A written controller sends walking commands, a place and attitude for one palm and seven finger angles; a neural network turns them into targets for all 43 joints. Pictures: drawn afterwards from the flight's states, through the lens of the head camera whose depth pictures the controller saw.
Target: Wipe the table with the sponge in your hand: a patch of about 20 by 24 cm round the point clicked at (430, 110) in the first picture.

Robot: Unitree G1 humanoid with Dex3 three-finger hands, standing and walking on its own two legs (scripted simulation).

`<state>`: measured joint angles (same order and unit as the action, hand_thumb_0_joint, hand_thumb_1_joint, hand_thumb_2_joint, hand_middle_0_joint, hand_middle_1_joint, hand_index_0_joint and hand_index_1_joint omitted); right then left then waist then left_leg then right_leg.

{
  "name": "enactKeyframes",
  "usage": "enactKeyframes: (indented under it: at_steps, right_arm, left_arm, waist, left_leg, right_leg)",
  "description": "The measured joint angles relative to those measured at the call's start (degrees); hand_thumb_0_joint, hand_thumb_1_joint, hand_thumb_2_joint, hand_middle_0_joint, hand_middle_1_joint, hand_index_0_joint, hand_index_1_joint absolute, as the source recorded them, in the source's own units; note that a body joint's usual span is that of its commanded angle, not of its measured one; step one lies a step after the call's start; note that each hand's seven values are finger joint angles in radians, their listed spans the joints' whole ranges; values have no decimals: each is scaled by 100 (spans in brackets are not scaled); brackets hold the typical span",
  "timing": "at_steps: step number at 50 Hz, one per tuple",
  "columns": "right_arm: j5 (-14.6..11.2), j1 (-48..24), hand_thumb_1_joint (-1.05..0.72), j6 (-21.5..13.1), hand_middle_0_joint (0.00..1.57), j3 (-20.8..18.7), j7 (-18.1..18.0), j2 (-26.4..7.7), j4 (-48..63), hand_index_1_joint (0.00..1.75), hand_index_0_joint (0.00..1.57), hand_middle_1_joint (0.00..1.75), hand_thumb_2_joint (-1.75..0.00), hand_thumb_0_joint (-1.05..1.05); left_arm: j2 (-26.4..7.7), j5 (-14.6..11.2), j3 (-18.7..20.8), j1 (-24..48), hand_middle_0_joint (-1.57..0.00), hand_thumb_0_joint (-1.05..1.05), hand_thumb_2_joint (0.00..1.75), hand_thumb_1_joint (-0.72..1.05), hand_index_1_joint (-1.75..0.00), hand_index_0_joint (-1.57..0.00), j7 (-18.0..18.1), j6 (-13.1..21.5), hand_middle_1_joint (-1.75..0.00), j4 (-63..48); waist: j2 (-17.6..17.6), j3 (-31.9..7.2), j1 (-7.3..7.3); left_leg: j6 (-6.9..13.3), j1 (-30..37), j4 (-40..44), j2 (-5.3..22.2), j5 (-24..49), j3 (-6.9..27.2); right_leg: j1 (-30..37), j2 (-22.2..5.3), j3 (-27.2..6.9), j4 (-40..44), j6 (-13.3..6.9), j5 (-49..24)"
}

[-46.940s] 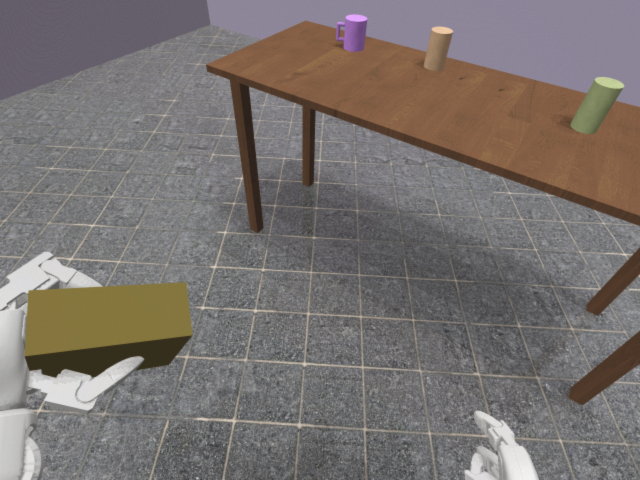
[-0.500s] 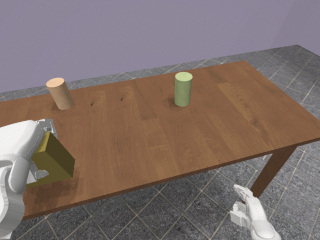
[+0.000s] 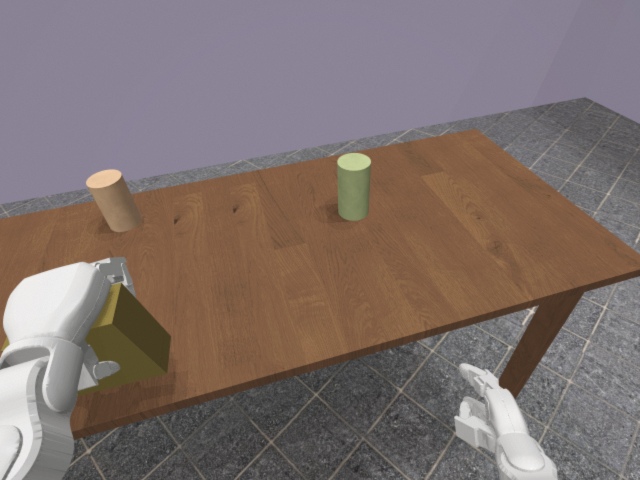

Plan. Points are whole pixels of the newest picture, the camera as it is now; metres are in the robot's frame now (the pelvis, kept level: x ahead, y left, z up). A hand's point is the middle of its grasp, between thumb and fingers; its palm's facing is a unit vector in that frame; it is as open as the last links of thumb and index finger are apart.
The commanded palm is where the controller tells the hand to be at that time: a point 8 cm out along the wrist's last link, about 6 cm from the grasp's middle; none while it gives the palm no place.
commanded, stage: bring the sponge back beside the body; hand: left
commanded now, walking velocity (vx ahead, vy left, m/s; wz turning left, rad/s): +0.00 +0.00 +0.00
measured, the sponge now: (107, 350) +0.20 +0.31 +0.08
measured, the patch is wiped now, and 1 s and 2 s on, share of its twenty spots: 1.00 1.00 1.00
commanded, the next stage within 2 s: step back with the hand held close in 0.70 s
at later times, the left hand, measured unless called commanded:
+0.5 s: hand (143, 342) +0.20 +0.24 +0.12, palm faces +0.12 -0.14 -0.98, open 9.3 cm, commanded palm +0.16 +0.24 +0.19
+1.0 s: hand (194, 310) +0.22 +0.18 +0.16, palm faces +0.32 -0.83 -0.46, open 9.3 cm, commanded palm +0.16 +0.23 +0.19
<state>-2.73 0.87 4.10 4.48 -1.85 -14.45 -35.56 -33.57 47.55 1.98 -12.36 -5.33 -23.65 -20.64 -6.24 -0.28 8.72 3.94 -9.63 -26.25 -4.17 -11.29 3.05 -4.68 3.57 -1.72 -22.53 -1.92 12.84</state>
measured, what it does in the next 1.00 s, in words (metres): shifts its weight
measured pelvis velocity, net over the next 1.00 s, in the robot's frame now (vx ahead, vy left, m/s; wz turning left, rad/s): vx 0.00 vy -0.05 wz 0.02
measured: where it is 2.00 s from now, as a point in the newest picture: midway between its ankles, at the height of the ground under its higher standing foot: outside the picture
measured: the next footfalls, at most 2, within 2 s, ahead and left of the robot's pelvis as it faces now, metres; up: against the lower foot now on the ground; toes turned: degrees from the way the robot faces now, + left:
right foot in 1.48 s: -0.04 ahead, -0.13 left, +0.00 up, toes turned +4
left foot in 1.84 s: -0.03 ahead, +0.10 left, +0.00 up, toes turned +2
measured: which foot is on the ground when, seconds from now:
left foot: down 0.00-1.00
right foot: down 0.00-1.00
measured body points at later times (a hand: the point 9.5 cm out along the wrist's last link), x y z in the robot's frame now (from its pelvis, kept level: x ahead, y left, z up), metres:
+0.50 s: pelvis +0.00 -0.04 +0.00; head -0.04 -0.08 +0.44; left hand +0.19 +0.25 +0.17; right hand +0.26 -0.23 -0.06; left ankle +0.03 +0.07 -0.74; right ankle +0.00 -0.11 -0.74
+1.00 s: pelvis +0.00 -0.05 -0.01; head +0.00 -0.06 +0.44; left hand +0.20 +0.22 +0.19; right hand +0.22 -0.26 -0.07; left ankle +0.01 +0.07 -0.74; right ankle +0.00 -0.11 -0.74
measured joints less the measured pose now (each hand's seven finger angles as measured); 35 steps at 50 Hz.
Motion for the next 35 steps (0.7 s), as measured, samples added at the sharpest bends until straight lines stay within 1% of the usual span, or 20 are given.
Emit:
enactKeyframes:
  at_steps: [10,18,23,30,35]
  right_arm:
    - [-3,28,-90,-4,20,-25,-36,-38,12,30,20,30,-90,2]
    - [31,65,-90,-58,20,-71,-59,-47,17,30,20,30,-90,2]
    - [28,72,-90,-50,20,-81,-74,-51,-12,30,20,30,-90,2]
    - [19,52,-90,-66,20,-98,-105,-92,-39,30,20,30,-90,2]
    - [24,50,-90,-75,20,-113,-131,-114,-26,30,20,30,-90,2]
  left_arm:
    - [146,0,-127,-143,-79,-1,107,-46,-141,-82,81,-99,-139,-6]
    - [289,-2,-291,-329,-79,-1,107,-46,-141,-82,242,-32,-139,-104]
    - [286,-33,-306,-352,-79,-1,107,-46,-141,-82,349,-67,-139,-78]
    - [309,-68,-273,-299,-79,-1,107,-46,-141,-82,356,-189,-139,23]
    - [311,-81,-305,-346,-79,-1,107,-46,-141,-82,321,-189,-139,-4]
  waist:
    - [-6,-4,-36]
    - [-20,-24,-69]
    - [-18,-51,-77]
    - [-42,-81,-102]
    - [-39,-90,-117]
  left_leg:
    - [-119,22,-55,96,-39,41]
    - [-212,53,-79,175,-76,46]
    - [-270,71,-92,227,-103,48]
    - [-331,70,-102,274,-123,56]
    - [-356,69,-115,293,-141,63]
  right_leg:
    - [16,101,34,-54,-99,20]
    - [27,182,32,-96,-192,44]
    - [35,235,31,-116,-250,59]
    - [15,284,35,-153,-314,80]
    - [3,306,41,-186,-344,104]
